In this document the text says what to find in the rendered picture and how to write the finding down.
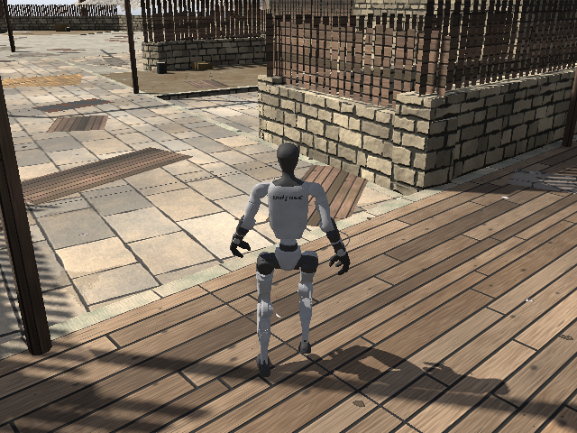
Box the left robot forearm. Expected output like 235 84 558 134
232 215 249 244

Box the right robot hand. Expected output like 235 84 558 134
329 252 350 275

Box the robot shin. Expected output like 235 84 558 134
299 282 313 344
257 303 270 364

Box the right robot forearm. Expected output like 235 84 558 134
326 218 346 257

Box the left robot shin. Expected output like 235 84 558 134
257 303 270 364

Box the left robot hand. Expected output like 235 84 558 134
230 240 251 258

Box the right robot shin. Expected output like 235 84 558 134
299 282 313 344

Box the left robot upper arm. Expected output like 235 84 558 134
240 182 270 230

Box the right robot upper arm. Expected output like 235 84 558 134
307 182 334 233

